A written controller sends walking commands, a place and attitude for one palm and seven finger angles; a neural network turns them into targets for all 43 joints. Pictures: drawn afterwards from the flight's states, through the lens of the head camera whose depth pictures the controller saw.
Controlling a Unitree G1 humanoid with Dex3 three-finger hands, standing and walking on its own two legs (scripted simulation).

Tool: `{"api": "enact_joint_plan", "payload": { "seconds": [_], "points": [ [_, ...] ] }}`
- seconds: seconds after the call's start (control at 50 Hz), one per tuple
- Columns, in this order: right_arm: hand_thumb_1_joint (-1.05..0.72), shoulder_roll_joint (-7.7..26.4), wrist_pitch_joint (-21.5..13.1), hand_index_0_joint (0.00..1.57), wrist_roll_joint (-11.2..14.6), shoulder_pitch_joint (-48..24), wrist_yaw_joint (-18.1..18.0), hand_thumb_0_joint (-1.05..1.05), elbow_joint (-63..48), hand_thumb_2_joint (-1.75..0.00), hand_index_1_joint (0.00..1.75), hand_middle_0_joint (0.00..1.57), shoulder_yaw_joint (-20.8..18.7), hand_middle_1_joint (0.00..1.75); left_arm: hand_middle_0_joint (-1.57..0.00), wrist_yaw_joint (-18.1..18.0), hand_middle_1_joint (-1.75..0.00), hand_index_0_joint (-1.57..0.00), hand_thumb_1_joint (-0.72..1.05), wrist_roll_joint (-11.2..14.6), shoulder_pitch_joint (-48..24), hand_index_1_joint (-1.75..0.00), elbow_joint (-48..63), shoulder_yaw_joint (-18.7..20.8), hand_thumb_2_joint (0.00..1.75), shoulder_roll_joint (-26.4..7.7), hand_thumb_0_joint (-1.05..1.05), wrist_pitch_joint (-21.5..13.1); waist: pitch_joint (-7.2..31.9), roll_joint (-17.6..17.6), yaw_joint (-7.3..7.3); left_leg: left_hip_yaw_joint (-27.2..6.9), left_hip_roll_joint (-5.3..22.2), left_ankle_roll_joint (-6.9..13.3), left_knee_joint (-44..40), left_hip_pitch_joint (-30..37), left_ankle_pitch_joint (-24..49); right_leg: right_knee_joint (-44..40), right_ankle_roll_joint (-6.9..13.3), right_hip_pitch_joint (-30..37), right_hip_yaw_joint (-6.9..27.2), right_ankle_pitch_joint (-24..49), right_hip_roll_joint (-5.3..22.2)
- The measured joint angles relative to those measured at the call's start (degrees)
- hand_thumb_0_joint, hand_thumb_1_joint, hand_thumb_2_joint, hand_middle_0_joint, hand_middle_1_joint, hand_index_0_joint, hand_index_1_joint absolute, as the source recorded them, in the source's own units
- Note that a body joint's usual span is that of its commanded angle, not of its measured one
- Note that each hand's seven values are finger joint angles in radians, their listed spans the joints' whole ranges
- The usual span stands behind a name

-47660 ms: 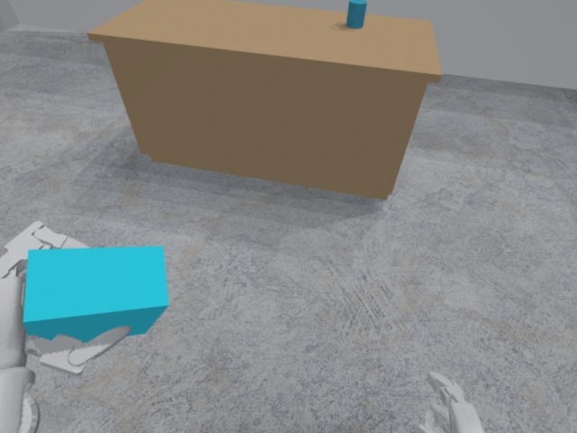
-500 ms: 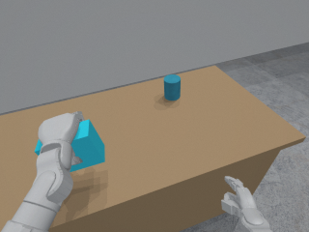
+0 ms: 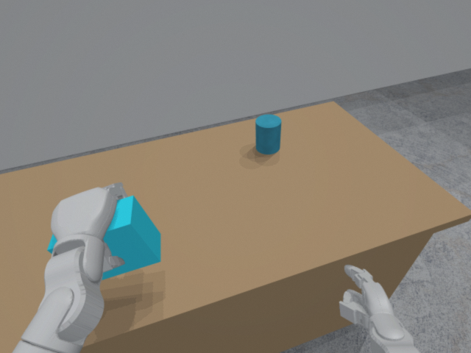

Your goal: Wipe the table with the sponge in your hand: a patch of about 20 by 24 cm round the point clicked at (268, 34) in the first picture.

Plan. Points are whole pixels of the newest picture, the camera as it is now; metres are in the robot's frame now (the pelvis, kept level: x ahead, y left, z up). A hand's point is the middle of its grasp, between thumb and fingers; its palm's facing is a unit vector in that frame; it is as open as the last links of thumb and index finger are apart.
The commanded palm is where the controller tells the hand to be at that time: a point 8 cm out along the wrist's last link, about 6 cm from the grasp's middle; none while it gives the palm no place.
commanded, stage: bring the sponge back beside the body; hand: left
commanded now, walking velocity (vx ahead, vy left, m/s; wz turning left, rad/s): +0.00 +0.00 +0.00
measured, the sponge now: (116, 246) +0.25 +0.26 +0.07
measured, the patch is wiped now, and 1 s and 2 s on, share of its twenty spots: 1.00 1.00 1.00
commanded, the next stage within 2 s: step back with the hand held close in 1.10 s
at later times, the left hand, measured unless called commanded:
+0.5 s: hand (84, 255) +0.20 +0.27 +0.11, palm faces +0.11 -0.16 -0.98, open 10.3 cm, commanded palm +0.16 +0.27 +0.18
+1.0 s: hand (71, 275) +0.17 +0.28 +0.11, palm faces +0.13 -0.17 -0.98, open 10.3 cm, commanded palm +0.13 +0.27 +0.18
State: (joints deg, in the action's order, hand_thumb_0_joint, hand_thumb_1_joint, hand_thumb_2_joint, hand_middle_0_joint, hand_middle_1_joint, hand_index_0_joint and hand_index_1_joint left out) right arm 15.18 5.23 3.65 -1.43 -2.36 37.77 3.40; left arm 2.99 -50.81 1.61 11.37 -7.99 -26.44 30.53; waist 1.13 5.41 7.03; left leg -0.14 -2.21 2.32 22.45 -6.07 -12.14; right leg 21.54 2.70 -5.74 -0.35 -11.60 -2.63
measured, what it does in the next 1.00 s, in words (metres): stands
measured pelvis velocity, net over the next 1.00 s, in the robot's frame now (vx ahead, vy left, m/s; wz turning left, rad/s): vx -0.02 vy -0.01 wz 0.01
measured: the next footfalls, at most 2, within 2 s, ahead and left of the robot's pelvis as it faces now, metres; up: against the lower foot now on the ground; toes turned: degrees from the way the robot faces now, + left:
none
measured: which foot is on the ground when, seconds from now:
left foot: down 0.00-1.00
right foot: down 0.00-1.00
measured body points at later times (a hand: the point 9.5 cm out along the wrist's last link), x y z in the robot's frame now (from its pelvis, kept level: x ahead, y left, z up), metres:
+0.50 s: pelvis -0.01 -0.01 +0.00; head -0.05 -0.05 +0.44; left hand +0.19 +0.28 +0.17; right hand +0.26 -0.19 -0.06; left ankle +0.00 +0.09 -0.74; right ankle +0.01 -0.09 -0.74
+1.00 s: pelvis -0.02 -0.01 +0.00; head -0.07 -0.04 +0.44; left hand +0.16 +0.28 +0.16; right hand +0.25 -0.19 -0.05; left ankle +0.00 +0.09 -0.74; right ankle +0.01 -0.09 -0.74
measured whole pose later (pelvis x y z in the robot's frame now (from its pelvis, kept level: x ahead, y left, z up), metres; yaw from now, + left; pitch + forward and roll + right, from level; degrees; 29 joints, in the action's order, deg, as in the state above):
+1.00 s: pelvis -0.02 -0.01 +0.00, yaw +0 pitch -7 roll -1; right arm 14.6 2.5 3.1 -0.8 -3.1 36.8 3.9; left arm 1.9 -47.6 15.1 20.4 -2.0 -29.1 26.5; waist 0.5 5.7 8.2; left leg -0.8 -1.4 1.7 25.3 -6.2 -12.2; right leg 22.8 3.3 -5.1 -1.0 -11.0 -3.5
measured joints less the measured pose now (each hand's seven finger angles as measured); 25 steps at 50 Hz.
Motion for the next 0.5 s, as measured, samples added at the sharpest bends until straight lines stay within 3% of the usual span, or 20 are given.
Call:
{"api": "enact_joint_plan", "payload": {
  "seconds": [0.24, 0.5],
  "points": [
    [-0.90, 0.08, 0.40, 0.18, 0.06, 0.10, 0.15, 0.01, -0.62, -0.90, 0.30, 0.20, 0.41, 0.30, -0.69, -0.10, -1.31, -0.73, -0.52, 1.52, 4.74, -1.32, 3.20, 2.48, 1.03, -1.12, -0.01, 0.97, 0.07, 0.36, 0.17, -0.22, 0.23, -0.18, 0.95, -0.30, -0.23, 0.48, 0.12, -0.03, -0.22, -0.05, -0.24],
    [-0.90, -0.40, -0.92, 0.19, -0.29, 0.31, -0.10, 0.01, -0.84, -0.90, 0.30, 0.20, 0.60, 0.30, -0.69, -0.50, -1.31, -0.73, -0.52, 2.20, 8.91, -1.32, 6.14, 4.10, 1.03, -2.19, -0.01, -1.76, -0.26, 0.51, 0.62, -0.35, 0.63, -0.53, 1.75, -0.22, -0.33, 0.84, 0.47, 0.23, -0.35, 0.10, -0.66]
  ]
}}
